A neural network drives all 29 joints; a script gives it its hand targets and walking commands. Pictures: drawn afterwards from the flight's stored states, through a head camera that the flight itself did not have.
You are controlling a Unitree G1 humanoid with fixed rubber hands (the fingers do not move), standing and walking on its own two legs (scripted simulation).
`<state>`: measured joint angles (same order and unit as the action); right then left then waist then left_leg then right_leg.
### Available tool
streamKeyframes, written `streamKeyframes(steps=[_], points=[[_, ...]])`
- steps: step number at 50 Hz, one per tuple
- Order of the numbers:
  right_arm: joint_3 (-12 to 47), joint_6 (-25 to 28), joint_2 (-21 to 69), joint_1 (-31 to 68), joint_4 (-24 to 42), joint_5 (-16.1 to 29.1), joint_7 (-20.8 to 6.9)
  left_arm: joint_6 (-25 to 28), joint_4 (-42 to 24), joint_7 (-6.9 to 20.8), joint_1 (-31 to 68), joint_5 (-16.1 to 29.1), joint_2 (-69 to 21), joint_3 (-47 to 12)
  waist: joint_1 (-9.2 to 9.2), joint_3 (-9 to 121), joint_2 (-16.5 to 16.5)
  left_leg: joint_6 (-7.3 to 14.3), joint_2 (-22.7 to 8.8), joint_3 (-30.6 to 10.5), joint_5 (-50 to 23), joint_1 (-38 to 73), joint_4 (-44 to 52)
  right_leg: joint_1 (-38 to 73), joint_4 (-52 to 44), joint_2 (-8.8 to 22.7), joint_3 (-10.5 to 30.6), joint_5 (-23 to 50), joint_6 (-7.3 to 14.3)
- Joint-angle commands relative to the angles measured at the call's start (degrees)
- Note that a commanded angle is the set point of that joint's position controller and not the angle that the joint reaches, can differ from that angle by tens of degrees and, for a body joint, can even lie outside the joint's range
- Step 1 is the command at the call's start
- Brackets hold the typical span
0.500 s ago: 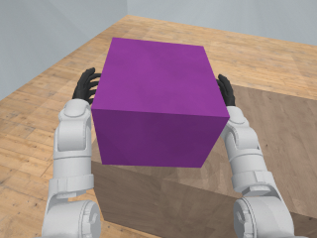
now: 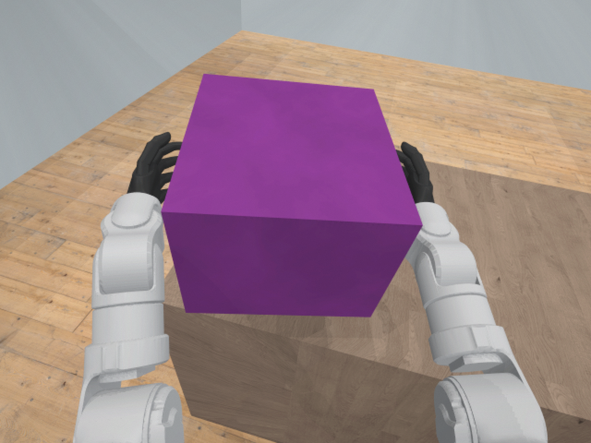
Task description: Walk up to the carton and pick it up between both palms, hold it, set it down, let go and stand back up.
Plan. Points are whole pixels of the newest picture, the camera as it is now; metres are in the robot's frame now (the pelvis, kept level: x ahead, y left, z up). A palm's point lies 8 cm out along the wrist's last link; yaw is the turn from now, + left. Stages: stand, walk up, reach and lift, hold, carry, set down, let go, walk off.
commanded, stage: hold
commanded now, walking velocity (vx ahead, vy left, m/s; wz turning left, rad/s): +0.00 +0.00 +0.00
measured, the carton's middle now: (285, 193) +0.40 -0.01 +0.16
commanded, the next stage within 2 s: none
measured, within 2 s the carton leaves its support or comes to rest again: neither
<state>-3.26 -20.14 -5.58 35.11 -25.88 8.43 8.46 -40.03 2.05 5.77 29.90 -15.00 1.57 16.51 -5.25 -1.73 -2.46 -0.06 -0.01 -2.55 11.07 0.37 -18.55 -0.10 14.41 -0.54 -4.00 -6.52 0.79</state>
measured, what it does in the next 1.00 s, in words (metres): stands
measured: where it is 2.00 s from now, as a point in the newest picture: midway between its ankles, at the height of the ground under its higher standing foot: outside the picture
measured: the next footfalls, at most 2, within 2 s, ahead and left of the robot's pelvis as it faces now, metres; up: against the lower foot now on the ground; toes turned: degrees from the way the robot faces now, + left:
none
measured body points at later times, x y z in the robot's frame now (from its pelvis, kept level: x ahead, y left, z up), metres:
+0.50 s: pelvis -0.01 +0.01 +0.00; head -0.05 +0.03 +0.45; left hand +0.37 +0.17 +0.19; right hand +0.36 -0.18 +0.18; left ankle +0.00 +0.12 -0.75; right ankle +0.03 -0.11 -0.75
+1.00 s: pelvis +0.00 +0.00 +0.00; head -0.04 +0.02 +0.45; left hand +0.37 +0.17 +0.19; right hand +0.37 -0.18 +0.18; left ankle +0.00 +0.12 -0.75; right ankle +0.03 -0.11 -0.75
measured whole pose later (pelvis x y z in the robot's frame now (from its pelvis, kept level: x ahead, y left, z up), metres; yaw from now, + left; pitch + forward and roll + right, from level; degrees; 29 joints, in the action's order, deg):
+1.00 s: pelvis +0.00 +0.00 +0.00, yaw +0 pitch -7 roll -1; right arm -3.1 -19.9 -6.0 34.9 -24.7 9.0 8.6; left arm -39.4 1.1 4.9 29.5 -14.3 1.3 16.3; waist -5.3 -1.6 -2.2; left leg 0.0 0.1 -2.3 10.4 -0.4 -18.0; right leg -0.7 13.8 -0.5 -3.7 -5.9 0.8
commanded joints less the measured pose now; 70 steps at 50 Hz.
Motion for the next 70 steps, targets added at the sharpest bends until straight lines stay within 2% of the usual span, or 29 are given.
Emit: streamKeyframes(steps=[1,7,10,12,18,26,27,31,32,33,36,37,38,39,40,42,44,45,46,50,52,53,55,57,58,62,63,67,70], points=[[21.94,2.77,30.62,35.82,17.21,5.26,-6.85,2.78,-7.36,7.22,34.18,6.82,-25.07,-25.64,-0.23,19.6,4.19,-1.93,2.34,2.45,-15.58,-3.3,2.57,13.29,1.5,-1.21,0.75,12.78,-1.8],[21.44,2.68,29.7,36.73,17.53,4.82,-7.14,2.17,-5.8,7.54,33.24,6.81,-25.44,-24.9,-0.05,19.06,3.01,-1.67,2.32,2.95,-14.63,-3.57,3.19,12.35,1.03,-1.53,0.35,10.77,-1.48],[21.16,3.07,30.26,37.26,19.35,4.87,-7.38,2.92,-7.95,6.98,35.66,8.2,-26.38,-26.82,-1.03,21.63,3.25,-1.84,2.18,2.35,-14.21,-3.77,2.88,12.92,1.06,-1.6,0.52,10.74,-1.37],[21.54,3.32,30.67,37.75,18.95,4.74,-7.67,3.22,-8.94,6.48,36.13,8.31,-26.91,-26.99,-0.15,22.38,3.37,-1.88,2.02,2.48,-14.85,-3.52,3.15,12.39,1.16,-1.77,0.21,10.24,-1.47],[18.9,3.67,30.06,40.81,14.95,3.22,-8.73,3.31,-3.72,6.08,38.05,7.77,-27.1,-25.9,-0.39,20.41,2.88,-1.21,1.75,2.27,-7.59,-6.3,4.63,10.21,0.51,-1.46,0.18,3.8,-1.1],[17.15,3.9,29.87,39.87,11.29,3.05,-9.23,3.68,-3.27,5.88,37.85,7.01,-27.9,-25.06,-0.14,20.3,4.16,-1.73,1.39,2.38,-7.92,-5.94,5.13,10.44,0.23,-1.67,0.28,3.58,-0.83],[16.89,3.88,29.47,38.64,11.21,2.73,-9.0,3.49,-1.38,6.04,36.08,6.93,-28.14,-25.22,-1.35,19.17,4.03,-1.57,1.76,2.43,-7.77,-6.02,5.05,11.0,-0.18,-1.47,0.4,4.31,-1.05],[19.56,4.67,31.22,40.38,15.45,4.49,-8.79,4.31,-5.17,5.33,36.38,8.19,-28.86,-26.46,0.0,23.67,4.16,-1.73,2.03,2.38,-13.57,-3.51,3.53,11.92,0.8,-1.92,0.47,8.64,-1.14],[19.5,4.49,31.06,40.41,15.82,4.0,-8.59,4.65,-5.74,5.3,38.57,8.75,-28.27,-27.05,-0.95,23.76,3.89,-1.69,2.17,2.57,-13.46,-3.68,3.38,12.0,0.68,-1.84,0.51,9.09,-1.27],[20.09,4.41,31.03,40.67,15.61,4.47,-8.76,4.5,-5.68,5.2,37.73,8.06,-28.31,-26.27,0.28,23.03,4.02,-1.56,2.2,2.53,-13.57,-3.98,3.4,12.18,0.89,-1.73,0.55,8.81,-1.35],[19.52,3.95,30.58,40.52,13.56,3.84,-8.82,3.75,-2.63,5.48,37.13,6.93,-27.21,-24.5,0.74,20.3,3.08,-0.85,2.31,2.54,-9.55,-6.01,4.25,11.59,0.43,-1.45,0.63,6.11,-1.19],[18.87,3.52,29.97,39.15,11.94,3.13,-8.62,3.51,-0.94,5.82,35.63,6.58,-26.64,-24.12,-0.2,18.92,2.12,-0.78,2.25,2.43,-7.66,-6.83,4.93,11.35,0.05,-1.47,0.64,5.14,-1.4],[18.58,3.46,30.38,39.89,11.58,2.86,-8.71,3.61,-1.73,6.01,37.17,6.21,-25.57,-23.0,0.77,17.99,1.92,-0.24,2.32,2.9,-6.47,-7.76,5.58,11.81,-0.08,-0.99,0.93,4.48,-1.57],[19.53,3.38,30.92,38.54,11.49,3.06,-8.59,3.33,-0.85,6.32,34.48,5.29,-25.69,-21.99,1.41,17.86,0.98,0.03,2.45,3.14,-6.6,-7.14,5.56,12.77,-0.23,-0.9,1.07,5.04,-1.74],[19.48,3.43,30.63,38.8,13.2,3.06,-8.39,3.39,-1.73,6.66,35.56,6.26,-25.69,-23.48,-0.02,19.65,1.17,-0.23,2.35,2.95,-7.99,-6.57,5.14,12.64,0.35,-1.02,0.98,6.76,-1.67],[21.87,3.77,31.86,38.19,16.21,4.99,-7.93,4.03,-6.0,6.34,35.38,7.53,-26.28,-24.4,0.72,23.91,1.3,-0.68,2.66,3.0,-13.94,-4.14,3.48,14.58,1.29,-1.43,0.87,12.61,-1.88],[23.0,4.38,32.18,39.32,20.02,5.97,-7.2,4.3,-8.62,6.06,36.29,9.19,-27.35,-26.49,0.09,27.57,2.11,-1.51,2.85,2.82,-19.51,-1.96,1.78,15.36,1.92,-1.69,0.7,17.38,-2.02],[23.05,4.45,32.12,37.69,21.87,6.25,-6.8,4.37,-9.56,5.99,35.21,10.11,-27.72,-27.53,-1.37,28.01,2.45,-1.85,2.75,2.39,-21.12,-0.5,1.08,15.2,1.92,-1.88,0.8,18.63,-2.0],[23.51,4.01,31.91,39.37,21.39,6.52,-6.77,4.09,-9.0,5.84,35.82,9.22,-26.82,-26.5,-0.01,27.04,2.72,-1.69,3.15,2.77,-20.74,-1.55,1.25,15.36,1.97,-1.67,0.77,18.41,-2.07],[21.45,2.19,30.36,34.95,16.65,4.16,-6.37,2.96,-5.66,7.36,34.55,7.46,-23.66,-24.14,-1.45,20.36,1.22,-0.89,3.04,3.01,-11.37,-5.98,3.17,14.54,1.3,-0.63,1.21,13.6,-2.58],[20.9,2.19,30.49,35.79,15.35,3.46,-6.86,2.84,-4.49,7.69,34.45,6.01,-23.21,-23.09,-0.09,18.93,1.82,-0.53,2.67,3.05,-8.03,-7.09,4.03,13.83,1.12,-0.23,1.25,9.6,-2.46],[21.03,2.25,30.66,36.74,15.19,3.68,-7.07,2.61,-4.25,7.7,34.17,5.69,-23.26,-22.68,1.12,18.56,1.73,-0.54,2.68,3.18,-8.17,-7.36,4.23,13.14,1.04,-0.42,1.19,8.82,-2.29],[21.54,3.16,30.72,35.48,18.84,4.65,-6.81,2.74,-6.98,7.86,32.57,6.81,-24.55,-24.69,-0.5,21.21,2.84,-0.98,2.68,2.97,-11.72,-4.77,3.43,14.52,1.23,-0.63,1.13,12.62,-2.23],[22.43,3.35,31.24,36.25,19.47,5.71,-6.69,2.99,-8.47,7.58,34.15,7.43,-25.54,-25.4,0.16,22.14,3.85,-1.56,2.65,3.08,-15.48,-3.63,2.44,14.49,1.69,-0.89,0.97,14.64,-2.12],[22.84,3.53,31.33,36.1,20.98,6.18,-6.57,2.82,-9.14,7.48,32.75,7.72,-26.12,-26.22,-0.58,23.5,3.93,-1.94,2.73,2.86,-17.64,-2.37,1.87,14.68,1.9,-1.31,0.77,16.36,-1.97],[19.73,2.77,29.09,37.25,16.5,4.05,-7.16,2.7,-5.04,7.03,35.77,8.16,-25.97,-26.81,-2.14,18.93,4.89,-1.92,2.16,2.27,-12.58,-4.15,3.22,10.78,0.44,-1.44,0.52,8.93,-1.33],[20.33,3.08,29.49,37.55,17.64,4.51,-7.53,2.71,-6.58,6.86,34.68,7.73,-26.68,-26.67,-0.97,20.58,4.85,-1.99,1.96,2.35,-12.89,-3.66,3.67,11.2,0.67,-1.82,0.22,7.99,-1.21],[20.14,3.6,29.69,38.11,18.26,4.7,-7.86,3.23,-7.66,6.45,36.05,8.69,-27.37,-28.03,-1.26,22.26,4.48,-2.27,1.92,2.19,-14.2,-2.83,2.83,11.34,0.91,-1.74,0.4,9.04,-1.19],[19.51,2.98,29.47,41.22,15.51,3.93,-8.29,2.81,-2.55,6.4,36.66,6.91,-27.1,-25.06,0.31,18.83,2.47,-1.27,1.84,2.35,-9.03,-5.75,4.37,9.74,0.44,-1.77,0.17,4.49,-1.15]])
